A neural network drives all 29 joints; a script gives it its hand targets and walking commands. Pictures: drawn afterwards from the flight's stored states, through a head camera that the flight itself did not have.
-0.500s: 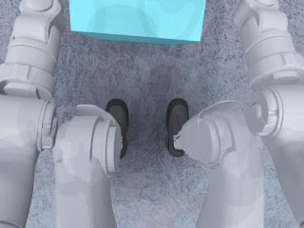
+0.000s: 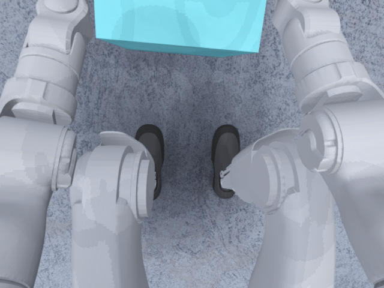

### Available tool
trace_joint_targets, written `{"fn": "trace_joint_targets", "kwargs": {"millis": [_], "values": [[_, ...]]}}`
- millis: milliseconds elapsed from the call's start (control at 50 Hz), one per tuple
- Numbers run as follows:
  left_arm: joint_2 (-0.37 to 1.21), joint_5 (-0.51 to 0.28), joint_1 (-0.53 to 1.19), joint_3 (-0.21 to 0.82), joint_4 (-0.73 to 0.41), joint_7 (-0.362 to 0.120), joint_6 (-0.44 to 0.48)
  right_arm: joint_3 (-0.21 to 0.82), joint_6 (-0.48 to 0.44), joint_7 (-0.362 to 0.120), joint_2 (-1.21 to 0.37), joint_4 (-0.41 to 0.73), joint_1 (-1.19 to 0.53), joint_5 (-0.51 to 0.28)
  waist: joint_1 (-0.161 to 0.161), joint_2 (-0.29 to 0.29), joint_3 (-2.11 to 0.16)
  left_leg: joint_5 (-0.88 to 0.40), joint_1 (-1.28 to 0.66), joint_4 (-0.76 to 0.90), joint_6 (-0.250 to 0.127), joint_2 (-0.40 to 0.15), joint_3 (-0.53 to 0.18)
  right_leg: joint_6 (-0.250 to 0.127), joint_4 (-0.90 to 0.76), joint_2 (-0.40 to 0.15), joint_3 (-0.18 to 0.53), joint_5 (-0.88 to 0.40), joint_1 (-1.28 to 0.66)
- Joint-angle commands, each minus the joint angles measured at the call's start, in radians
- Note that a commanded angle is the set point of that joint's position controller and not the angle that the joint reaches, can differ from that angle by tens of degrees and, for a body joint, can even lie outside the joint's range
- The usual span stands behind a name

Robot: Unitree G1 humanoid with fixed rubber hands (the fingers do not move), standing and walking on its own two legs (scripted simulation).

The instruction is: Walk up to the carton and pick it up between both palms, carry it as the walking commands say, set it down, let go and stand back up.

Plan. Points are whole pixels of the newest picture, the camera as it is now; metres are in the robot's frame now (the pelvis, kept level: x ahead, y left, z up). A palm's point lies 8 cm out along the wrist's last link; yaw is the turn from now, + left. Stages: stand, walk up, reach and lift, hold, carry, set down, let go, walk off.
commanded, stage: reach and lift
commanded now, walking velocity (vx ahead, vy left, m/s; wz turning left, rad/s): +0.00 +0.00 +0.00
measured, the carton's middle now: out of the picture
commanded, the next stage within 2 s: none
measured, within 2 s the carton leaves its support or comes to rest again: leaves its support in 0.66 s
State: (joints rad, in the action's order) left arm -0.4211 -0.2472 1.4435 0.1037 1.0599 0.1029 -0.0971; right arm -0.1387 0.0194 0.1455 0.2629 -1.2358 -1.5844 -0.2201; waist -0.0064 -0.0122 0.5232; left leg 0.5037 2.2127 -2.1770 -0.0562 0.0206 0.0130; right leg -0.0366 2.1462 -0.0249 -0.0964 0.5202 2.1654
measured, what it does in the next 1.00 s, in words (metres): stands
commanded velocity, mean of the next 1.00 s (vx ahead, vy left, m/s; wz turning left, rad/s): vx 0.00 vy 0.00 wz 0.00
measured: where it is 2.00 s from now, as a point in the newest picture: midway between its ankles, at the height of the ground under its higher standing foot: (188, 174)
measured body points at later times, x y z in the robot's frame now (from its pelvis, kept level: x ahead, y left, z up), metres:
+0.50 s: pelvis +0.00 -0.01 -0.01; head +0.37 +0.02 +0.23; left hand +0.54 +0.19 -0.21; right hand +0.57 -0.12 -0.18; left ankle +0.13 +0.10 -0.34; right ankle +0.14 -0.11 -0.34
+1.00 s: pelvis -0.01 -0.01 +0.00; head +0.34 +0.02 +0.27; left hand +0.54 +0.16 -0.16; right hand +0.57 -0.14 -0.12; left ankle +0.13 +0.10 -0.34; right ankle +0.14 -0.11 -0.34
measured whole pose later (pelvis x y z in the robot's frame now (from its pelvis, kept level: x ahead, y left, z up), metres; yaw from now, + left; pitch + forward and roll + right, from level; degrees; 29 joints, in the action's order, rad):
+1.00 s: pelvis -0.01 -0.01 +0.00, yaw +1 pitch +24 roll -3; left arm -0.39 -0.25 1.46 0.09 1.05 0.12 -0.31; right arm -0.21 0.18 0.22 0.22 -0.99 -1.49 -0.21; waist 0.02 -0.01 0.53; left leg 0.51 2.11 -2.20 -0.05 0.02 0.01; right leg -0.02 2.18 0.03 -0.07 0.52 2.08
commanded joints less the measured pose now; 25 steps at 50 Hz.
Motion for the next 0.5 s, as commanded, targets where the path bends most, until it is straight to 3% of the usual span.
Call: {"fn": "trace_joint_targets", "kwargs": {"millis": [0,100,240,360,480], "values": [[0.643,-0.117,0.687,0.162,-0.173,-0.144,0.073,0.129,-0.023,-0.113,-0.537,0.123,-0.285,-0.004,0.130,0.106,-1.379,-0.253,-0.599,0.134,0.074,0.043,-0.079,-0.005,-0.073,0.119,0.092,-0.260,-0.503],[0.862,-0.084,0.734,0.155,-0.188,-0.234,0.047,0.137,0.021,-0.193,-0.775,0.142,-0.328,0.033,0.123,0.095,-1.267,-0.201,-0.505,0.126,0.066,0.059,-0.060,-0.016,-0.057,0.135,0.084,-0.215,-0.465],[0.960,-0.055,0.726,0.145,-0.221,-0.290,0.016,0.128,0.063,-0.248,-0.874,0.174,-0.347,0.054,0.120,0.102,-1.240,-0.174,-0.461,0.118,0.061,0.061,-0.047,-0.025,-0.043,0.142,0.076,-0.196,-0.432],[0.987,-0.070,0.748,0.158,-0.285,-0.306,0.006,0.157,0.078,-0.253,-0.916,0.233,-0.367,0.041,0.117,0.089,-1.349,-0.204,-0.485,0.113,0.056,0.067,-0.035,-0.023,-0.047,0.144,0.082,-0.247,-0.505],[0.962,-0.131,0.822,0.205,-0.488,-0.278,0.008,0.235,0.090,-0.213,-0.932,0.401,-0.395,-0.021,0.111,0.082,-1.754,-0.353,-0.696,0.103,0.055,0.081,-0.015,-0.008,-0.048,0.156,0.080,-0.413,-0.727]]}}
